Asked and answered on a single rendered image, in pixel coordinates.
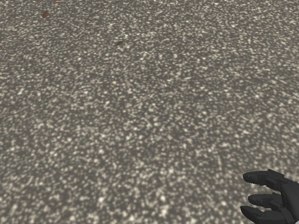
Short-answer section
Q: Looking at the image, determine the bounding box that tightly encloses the right robot hand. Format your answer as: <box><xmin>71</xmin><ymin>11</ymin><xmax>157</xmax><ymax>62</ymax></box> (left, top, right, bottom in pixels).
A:
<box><xmin>240</xmin><ymin>169</ymin><xmax>299</xmax><ymax>224</ymax></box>

